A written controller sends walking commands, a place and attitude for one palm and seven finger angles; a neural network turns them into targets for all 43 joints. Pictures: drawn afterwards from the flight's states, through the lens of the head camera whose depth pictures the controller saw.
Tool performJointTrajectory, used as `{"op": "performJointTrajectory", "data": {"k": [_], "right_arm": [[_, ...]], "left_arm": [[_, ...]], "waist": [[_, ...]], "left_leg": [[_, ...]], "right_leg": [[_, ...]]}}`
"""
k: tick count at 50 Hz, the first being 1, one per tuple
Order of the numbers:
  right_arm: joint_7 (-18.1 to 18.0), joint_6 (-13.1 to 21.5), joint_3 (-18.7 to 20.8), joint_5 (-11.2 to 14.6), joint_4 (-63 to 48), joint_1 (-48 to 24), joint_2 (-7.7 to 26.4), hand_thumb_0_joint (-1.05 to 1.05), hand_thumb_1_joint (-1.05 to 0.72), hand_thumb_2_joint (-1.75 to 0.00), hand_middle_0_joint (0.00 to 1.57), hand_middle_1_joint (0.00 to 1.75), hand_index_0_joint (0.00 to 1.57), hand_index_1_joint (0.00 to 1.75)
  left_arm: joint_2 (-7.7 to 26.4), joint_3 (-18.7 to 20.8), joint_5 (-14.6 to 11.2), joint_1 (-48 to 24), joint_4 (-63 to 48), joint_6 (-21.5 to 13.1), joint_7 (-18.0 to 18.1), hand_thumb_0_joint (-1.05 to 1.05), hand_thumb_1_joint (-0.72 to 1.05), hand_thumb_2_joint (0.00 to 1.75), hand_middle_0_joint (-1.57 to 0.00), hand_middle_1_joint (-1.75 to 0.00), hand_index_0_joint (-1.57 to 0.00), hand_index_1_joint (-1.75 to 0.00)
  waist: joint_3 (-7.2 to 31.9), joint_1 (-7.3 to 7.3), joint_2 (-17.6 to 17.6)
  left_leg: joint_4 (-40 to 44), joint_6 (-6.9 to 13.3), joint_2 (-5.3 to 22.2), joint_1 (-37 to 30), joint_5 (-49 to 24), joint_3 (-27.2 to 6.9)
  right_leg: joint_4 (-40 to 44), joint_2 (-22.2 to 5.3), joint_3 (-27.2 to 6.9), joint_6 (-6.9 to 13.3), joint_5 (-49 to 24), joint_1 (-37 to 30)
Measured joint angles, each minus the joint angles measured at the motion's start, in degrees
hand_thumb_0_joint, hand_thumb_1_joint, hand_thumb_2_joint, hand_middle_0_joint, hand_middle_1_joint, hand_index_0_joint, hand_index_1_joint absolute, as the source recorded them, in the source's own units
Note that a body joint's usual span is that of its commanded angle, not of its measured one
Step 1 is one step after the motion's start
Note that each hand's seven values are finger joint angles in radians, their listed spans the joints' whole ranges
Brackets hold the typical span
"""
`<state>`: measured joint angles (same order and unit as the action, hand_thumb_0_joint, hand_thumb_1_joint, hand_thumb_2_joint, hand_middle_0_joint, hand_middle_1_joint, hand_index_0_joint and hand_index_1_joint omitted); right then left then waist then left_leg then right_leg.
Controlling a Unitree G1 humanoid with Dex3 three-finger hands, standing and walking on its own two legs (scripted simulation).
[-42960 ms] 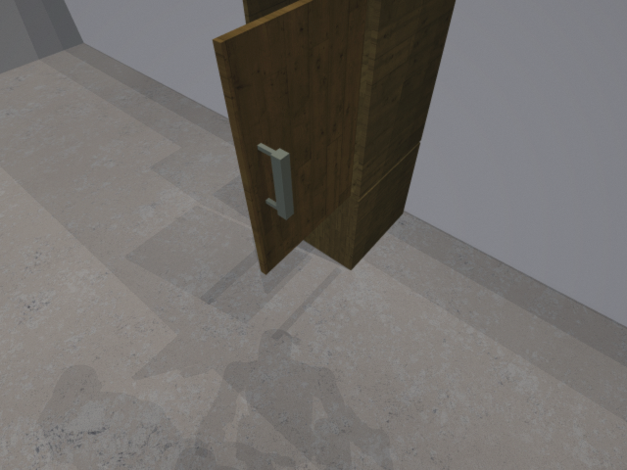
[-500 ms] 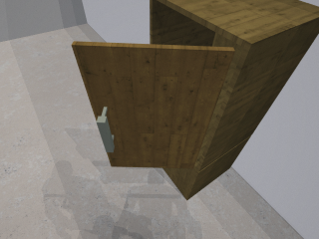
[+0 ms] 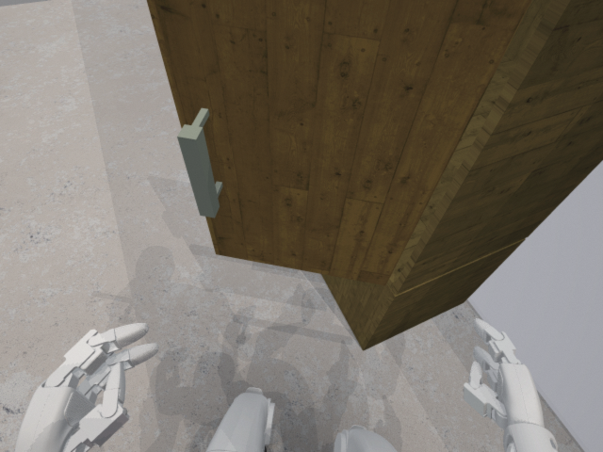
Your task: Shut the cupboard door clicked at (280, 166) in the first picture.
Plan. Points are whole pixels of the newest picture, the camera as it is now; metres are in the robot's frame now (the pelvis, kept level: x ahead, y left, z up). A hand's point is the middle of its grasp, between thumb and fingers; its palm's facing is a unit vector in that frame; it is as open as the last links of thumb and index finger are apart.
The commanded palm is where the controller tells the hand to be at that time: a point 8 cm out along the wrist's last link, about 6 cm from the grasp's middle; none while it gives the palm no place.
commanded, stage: raise the hand and make a fist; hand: left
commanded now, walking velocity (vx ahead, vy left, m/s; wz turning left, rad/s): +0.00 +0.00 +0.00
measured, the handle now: (206, 165) +0.48 +0.21 +0.08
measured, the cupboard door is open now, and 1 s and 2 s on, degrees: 55 55 55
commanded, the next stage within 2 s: bring the fist close to the handle in 1.40 s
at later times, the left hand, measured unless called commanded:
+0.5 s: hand (135, 353) +0.21 +0.22 +0.05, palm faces -0.07 -1.00 +0.01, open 3.5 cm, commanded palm +0.18 +0.28 +0.07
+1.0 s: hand (115, 322) +0.23 +0.24 +0.09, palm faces -0.05 -1.00 -0.03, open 3.1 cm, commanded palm +0.21 +0.29 +0.08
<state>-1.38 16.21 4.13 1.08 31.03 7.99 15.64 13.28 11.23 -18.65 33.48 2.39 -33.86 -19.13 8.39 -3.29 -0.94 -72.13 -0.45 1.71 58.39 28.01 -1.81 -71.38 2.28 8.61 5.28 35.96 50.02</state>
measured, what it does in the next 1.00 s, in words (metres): shifts its weight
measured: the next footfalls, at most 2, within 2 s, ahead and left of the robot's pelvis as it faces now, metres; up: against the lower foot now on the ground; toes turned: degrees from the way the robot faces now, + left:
none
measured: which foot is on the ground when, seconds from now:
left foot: down 0.00-1.00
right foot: down 0.00-1.00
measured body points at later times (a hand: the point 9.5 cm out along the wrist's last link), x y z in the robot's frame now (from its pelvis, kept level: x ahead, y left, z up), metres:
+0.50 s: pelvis +0.00 +0.04 +0.00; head +0.08 +0.05 +0.45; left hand +0.20 +0.27 +0.05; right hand +0.16 -0.22 -0.08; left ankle +0.07 +0.12 -0.63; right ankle +0.00 -0.07 -0.63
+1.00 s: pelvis +0.00 +0.05 +0.02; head +0.06 +0.08 +0.47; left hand +0.22 +0.29 +0.09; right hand +0.18 -0.17 -0.04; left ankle +0.07 +0.12 -0.63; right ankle +0.00 -0.07 -0.63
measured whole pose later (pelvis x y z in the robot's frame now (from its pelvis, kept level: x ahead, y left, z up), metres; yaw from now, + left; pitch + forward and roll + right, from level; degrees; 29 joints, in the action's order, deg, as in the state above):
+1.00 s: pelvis +0.00 +0.05 +0.02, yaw -1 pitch +14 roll -5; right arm -1.3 10.7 -1.9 1.6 27.8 14.4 13.2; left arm 15.5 7.4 -15.8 22.5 -5.2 -21.9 -13.4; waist 8.1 -0.4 1.9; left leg -66.4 4.1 0.8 54.6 25.8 0.7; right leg -63.1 1.5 6.0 0.8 31.2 45.8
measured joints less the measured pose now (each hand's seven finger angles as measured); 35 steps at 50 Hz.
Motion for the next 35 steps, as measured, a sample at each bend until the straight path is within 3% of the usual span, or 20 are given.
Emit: {"op": "performJointTrajectory", "data": {"k": [3,5,9,11,13,15,18,22,27,35], "right_arm": [[-0.99,0.48,-1.33,0.25,1.98,-1.19,-0.64,0.01,-0.90,-0.90,0.20,0.29,0.20,0.30],[-1.48,-0.12,-2.43,0.82,2.64,-1.54,-1.64,0.01,-0.90,-0.90,0.20,0.29,0.20,0.30],[-1.72,-3.29,-3.96,2.19,1.95,0.24,-4.25,0.01,-0.90,-0.90,0.20,0.29,0.20,0.30],[-1.56,-4.81,-4.10,2.33,1.29,2.03,-5.19,0.01,-0.90,-0.90,0.20,0.30,0.20,0.30],[-1.45,-5.63,-3.72,2.09,0.93,4.03,-5.75,0.01,-0.90,-0.90,0.20,0.30,0.20,0.30],[-1.36,-5.72,-3.04,1.71,0.91,5.94,-5.75,0.02,-0.90,-0.90,0.20,0.30,0.20,0.30],[-1.17,-5.24,-2.21,1.21,1.31,7.75,-4.68,0.02,-0.90,-0.90,0.20,0.30,0.20,0.30],[-1.03,-4.53,-1.88,0.96,1.73,7.53,-2.28,0.01,-0.90,-0.90,0.20,0.30,0.20,0.30],[-1.34,-4.06,-2.07,1.39,0.54,5.29,-1.17,0.02,-0.90,-0.90,0.20,0.29,0.20,0.30],[-0.51,-5.48,-4.00,1.18,-2.75,4.01,-3.48,0.01,-0.90,-0.90,0.20,0.29,0.20,0.30]], "left_arm": [[0.12,-0.10,-1.85,-3.41,-4.52,-3.57,-2.01,0.02,0.91,0.90,-0.56,-0.69,-0.55,-0.69],[0.15,-0.53,-2.44,-7.94,-4.47,-2.15,-4.46,0.02,0.91,0.90,-0.59,-0.73,-0.59,-0.73],[0.79,-1.65,-1.94,-14.01,-1.06,10.58,-8.19,0.01,0.91,0.90,-0.66,-0.81,-0.66,-0.81],[0.72,-1.58,-1.47,-13.49,-0.70,16.48,-7.46,0.01,0.91,0.90,-0.70,-0.85,-0.70,-0.85],[0.23,-0.92,-1.25,-11.17,-1.90,18.62,-4.92,0.01,0.90,0.90,-0.74,-0.89,-0.74,-0.89],[-0.38,-0.12,-1.27,-8.37,-3.77,17.09,-1.75,0.02,0.90,0.90,-0.77,-0.93,-0.77,-0.93],[-1.07,0.66,-1.12,-5.44,-5.88,11.28,1.68,0.02,0.91,0.90,-0.83,-0.99,-0.82,-0.99],[-1.11,-0.70,-0.60,-5.58,-5.29,5.51,1.79,0.01,0.91,0.90,-0.90,-1.07,-0.90,-1.07],[-0.22,-4.90,1.07,-7.74,-4.59,8.07,0.39,0.01,0.91,0.90,-0.99,-1.17,-0.99,-1.17],[1.15,-3.52,2.18,-7.32,-10.70,11.12,6.86,0.02,0.90,0.90,-1.14,-1.33,-1.14,-1.33]], "waist": [[0.15,-0.83,2.10],[0.13,-0.75,3.16],[-0.01,0.86,3.92],[-0.06,1.94,3.90],[-0.05,2.52,3.55],[0.14,2.61,3.20],[0.64,2.42,2.92],[1.00,2.36,3.00],[0.22,2.73,2.94],[0.84,2.84,3.06]], "left_leg": [[-2.60,0.03,0.12,2.51,0.87,-0.95],[-3.28,0.09,0.18,3.69,0.95,-0.85],[-1.35,0.64,0.06,3.31,0.22,0.82],[0.74,1.11,0.00,1.68,-0.27,2.01],[2.88,1.57,0.11,-0.27,-0.70,3.18],[4.44,1.95,0.18,-1.66,-1.00,3.91],[4.94,2.52,-0.01,-1.73,-1.16,4.10],[2.49,3.38,-0.41,1.18,-0.74,3.50],[0.49,4.31,-0.51,2.91,-0.47,3.16],[4.29,4.73,-0.73,-1.91,-1.69,3.30]], "right_leg": [[-1.86,0.19,0.92,-0.14,0.82,1.87],[-2.60,0.18,0.83,-0.42,0.90,3.11],[-1.62,-0.19,-0.80,-1.23,0.07,3.67],[-0.04,-0.36,-2.02,-1.93,-0.63,2.67],[1.83,-0.30,-3.24,-2.31,-1.45,1.31],[3.44,-0.21,-4.02,-2.38,-2.14,0.19],[4.35,-0.36,-4.20,-2.65,-2.55,-0.08],[2.66,-0.77,-3.49,-3.22,-2.13,2.04],[1.53,-0.89,-3.08,-3.94,-2.22,3.15],[6.27,-0.89,-3.36,-4.63,-4.24,-1.94]]}}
